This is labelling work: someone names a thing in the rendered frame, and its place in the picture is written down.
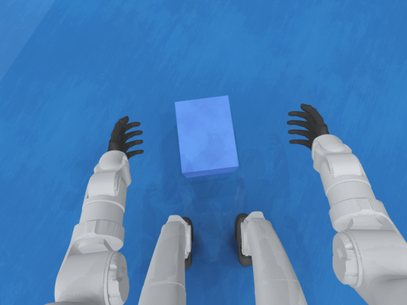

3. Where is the robot right shin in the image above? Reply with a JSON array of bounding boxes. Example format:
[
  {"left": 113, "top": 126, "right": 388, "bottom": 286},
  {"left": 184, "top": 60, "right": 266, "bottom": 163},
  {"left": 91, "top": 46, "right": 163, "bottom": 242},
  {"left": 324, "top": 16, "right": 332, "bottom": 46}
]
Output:
[{"left": 241, "top": 212, "right": 272, "bottom": 256}]

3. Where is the carton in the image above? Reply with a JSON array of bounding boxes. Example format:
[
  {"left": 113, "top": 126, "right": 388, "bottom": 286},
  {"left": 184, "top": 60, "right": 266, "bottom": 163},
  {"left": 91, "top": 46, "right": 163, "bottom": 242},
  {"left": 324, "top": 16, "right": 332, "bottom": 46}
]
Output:
[{"left": 175, "top": 95, "right": 239, "bottom": 178}]

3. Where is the robot left thigh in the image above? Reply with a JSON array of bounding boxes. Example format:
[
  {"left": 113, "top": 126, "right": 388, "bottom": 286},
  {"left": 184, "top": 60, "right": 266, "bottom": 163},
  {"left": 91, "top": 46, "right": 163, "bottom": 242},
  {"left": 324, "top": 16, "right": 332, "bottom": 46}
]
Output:
[{"left": 138, "top": 221, "right": 191, "bottom": 305}]

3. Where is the robot left hand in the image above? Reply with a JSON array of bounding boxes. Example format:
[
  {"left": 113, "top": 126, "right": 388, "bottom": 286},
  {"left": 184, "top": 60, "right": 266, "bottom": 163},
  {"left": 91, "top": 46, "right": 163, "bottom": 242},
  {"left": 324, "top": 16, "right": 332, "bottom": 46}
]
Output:
[{"left": 107, "top": 116, "right": 144, "bottom": 159}]

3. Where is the robot right forearm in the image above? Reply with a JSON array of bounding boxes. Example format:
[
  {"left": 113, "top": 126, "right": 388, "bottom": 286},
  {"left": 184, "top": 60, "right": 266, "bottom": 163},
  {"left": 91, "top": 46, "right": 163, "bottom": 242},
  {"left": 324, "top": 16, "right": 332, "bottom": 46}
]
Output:
[{"left": 312, "top": 134, "right": 407, "bottom": 244}]

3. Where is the right robot upper arm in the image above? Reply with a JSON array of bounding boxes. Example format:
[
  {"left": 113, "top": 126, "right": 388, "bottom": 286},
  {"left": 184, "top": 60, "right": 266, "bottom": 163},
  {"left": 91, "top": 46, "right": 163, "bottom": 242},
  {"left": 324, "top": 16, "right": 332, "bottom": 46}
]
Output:
[{"left": 333, "top": 229, "right": 407, "bottom": 305}]

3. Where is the robot right hand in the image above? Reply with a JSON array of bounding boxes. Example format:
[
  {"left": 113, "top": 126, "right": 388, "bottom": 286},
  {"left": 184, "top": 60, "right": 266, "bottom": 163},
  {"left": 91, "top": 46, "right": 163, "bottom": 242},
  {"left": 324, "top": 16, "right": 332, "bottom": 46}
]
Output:
[{"left": 287, "top": 104, "right": 329, "bottom": 151}]

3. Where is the left robot upper arm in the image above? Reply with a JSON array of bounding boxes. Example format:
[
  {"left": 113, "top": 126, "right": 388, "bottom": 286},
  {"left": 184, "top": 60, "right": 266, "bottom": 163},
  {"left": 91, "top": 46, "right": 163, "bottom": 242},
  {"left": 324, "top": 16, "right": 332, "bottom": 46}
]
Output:
[{"left": 44, "top": 250, "right": 130, "bottom": 305}]

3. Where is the robot left forearm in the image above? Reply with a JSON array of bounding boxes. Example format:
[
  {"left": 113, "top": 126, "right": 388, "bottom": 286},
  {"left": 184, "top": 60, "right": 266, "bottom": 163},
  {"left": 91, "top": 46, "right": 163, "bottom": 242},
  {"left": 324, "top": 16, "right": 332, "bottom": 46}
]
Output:
[{"left": 55, "top": 151, "right": 132, "bottom": 302}]

